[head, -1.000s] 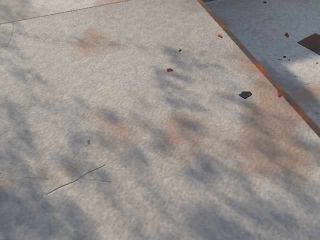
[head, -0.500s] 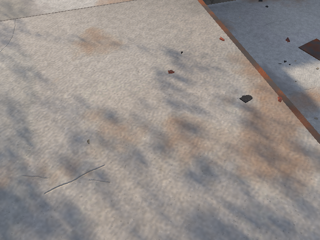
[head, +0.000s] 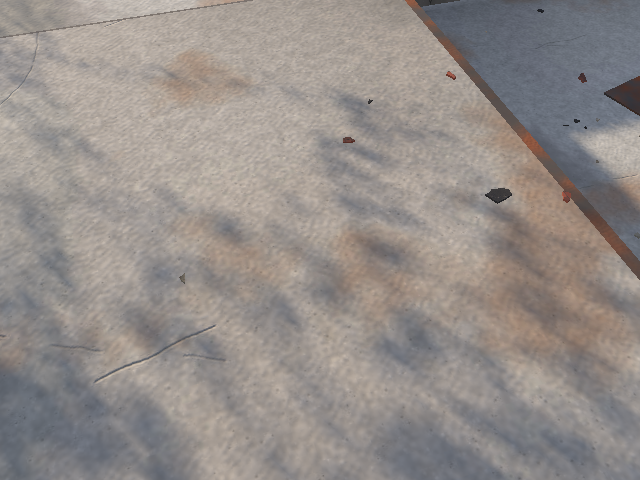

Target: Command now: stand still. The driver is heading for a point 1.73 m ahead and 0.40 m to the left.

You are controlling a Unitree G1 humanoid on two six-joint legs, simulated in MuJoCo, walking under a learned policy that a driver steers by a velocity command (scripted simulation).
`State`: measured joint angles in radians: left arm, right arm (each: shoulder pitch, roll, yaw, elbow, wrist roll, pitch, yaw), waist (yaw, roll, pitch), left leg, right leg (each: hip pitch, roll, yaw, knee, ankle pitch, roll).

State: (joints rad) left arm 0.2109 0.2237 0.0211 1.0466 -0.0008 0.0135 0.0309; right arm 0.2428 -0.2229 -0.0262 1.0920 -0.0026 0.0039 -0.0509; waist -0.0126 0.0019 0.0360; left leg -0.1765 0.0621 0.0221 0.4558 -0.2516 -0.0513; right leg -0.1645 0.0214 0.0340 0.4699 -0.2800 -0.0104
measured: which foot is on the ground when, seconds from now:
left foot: down 0.00-1.00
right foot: down 0.00-0.78, up 0.80-1.00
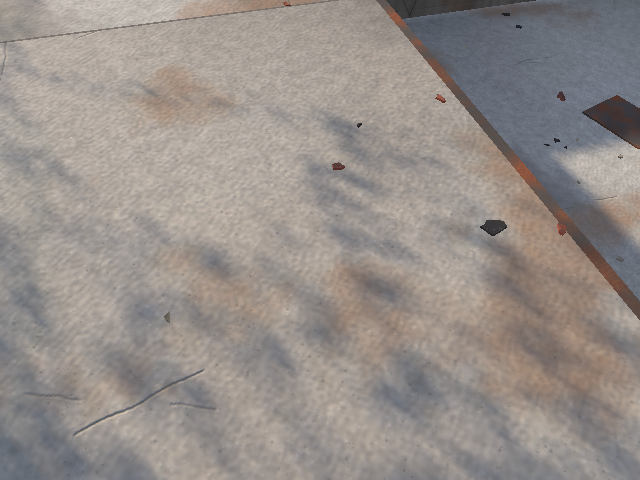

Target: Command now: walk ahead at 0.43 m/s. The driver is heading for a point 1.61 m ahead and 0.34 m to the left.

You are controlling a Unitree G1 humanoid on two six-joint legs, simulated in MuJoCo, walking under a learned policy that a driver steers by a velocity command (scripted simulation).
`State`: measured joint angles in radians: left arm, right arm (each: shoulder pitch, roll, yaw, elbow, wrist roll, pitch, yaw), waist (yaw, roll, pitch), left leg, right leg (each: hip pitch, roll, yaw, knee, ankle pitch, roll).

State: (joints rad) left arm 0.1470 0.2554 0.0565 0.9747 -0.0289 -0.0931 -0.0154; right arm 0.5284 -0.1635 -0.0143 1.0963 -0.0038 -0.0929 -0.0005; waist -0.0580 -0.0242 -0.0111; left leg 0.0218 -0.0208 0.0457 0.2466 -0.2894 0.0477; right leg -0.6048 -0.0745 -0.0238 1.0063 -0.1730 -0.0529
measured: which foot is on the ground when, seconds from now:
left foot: down 0.00-0.24, up 0.26-0.74, down 0.76-1.00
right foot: up 0.00-0.22, down 0.24-0.78, up 0.80-1.00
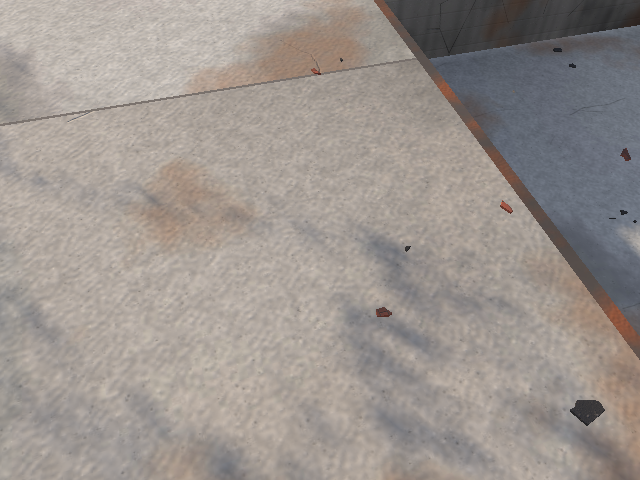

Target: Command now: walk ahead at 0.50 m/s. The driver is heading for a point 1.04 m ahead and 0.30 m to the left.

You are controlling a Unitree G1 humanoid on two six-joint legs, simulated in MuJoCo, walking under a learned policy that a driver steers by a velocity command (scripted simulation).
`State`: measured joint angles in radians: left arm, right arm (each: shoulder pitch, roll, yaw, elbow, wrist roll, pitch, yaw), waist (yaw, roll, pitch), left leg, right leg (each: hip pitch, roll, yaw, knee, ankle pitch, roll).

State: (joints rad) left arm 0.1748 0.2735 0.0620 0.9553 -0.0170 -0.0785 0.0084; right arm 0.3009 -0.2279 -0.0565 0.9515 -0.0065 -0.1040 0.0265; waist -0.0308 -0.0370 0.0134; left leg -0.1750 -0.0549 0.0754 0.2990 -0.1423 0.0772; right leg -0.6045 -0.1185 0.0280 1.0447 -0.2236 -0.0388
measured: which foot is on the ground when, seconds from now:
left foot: down 0.00-0.34, up 0.36-0.84, down 0.86-1.00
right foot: up 0.00-0.30, down 0.32-0.86, up 0.88-1.00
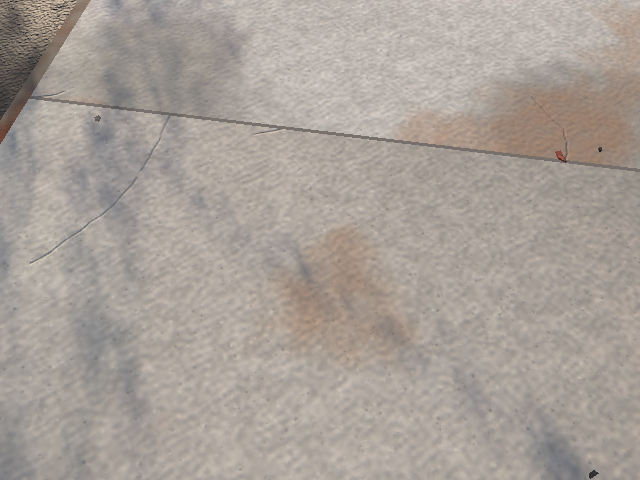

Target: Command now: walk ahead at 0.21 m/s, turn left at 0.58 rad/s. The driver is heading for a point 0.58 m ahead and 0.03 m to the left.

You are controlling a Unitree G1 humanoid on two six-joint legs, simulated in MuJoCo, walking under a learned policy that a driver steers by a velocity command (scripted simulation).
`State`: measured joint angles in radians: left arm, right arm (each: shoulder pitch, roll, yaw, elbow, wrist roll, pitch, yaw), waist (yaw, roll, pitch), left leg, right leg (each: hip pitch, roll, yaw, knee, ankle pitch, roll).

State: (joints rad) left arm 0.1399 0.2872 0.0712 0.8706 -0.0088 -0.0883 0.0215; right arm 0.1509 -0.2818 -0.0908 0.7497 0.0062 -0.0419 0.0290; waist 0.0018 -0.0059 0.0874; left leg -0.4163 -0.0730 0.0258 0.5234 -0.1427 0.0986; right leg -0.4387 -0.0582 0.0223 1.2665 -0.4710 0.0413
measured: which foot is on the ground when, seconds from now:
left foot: down 0.00-0.38, up 0.40-0.68, down 0.70-1.00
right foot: up 0.00-0.34, down 0.36-1.00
